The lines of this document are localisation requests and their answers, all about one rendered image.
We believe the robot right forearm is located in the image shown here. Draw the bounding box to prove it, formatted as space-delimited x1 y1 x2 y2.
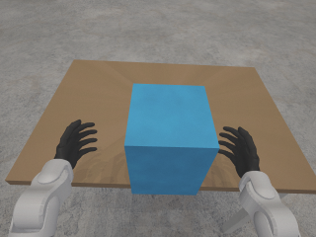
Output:
238 171 301 237

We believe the right robot hand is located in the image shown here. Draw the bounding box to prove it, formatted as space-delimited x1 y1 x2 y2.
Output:
218 126 261 178

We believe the left robot hand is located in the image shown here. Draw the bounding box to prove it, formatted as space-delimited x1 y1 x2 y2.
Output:
53 119 98 170

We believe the carton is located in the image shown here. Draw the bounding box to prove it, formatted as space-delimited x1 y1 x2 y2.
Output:
124 83 220 196

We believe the robot left forearm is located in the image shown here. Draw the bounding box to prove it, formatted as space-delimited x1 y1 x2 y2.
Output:
8 158 74 237

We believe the table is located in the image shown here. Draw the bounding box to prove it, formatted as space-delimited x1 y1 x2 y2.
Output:
5 59 316 234

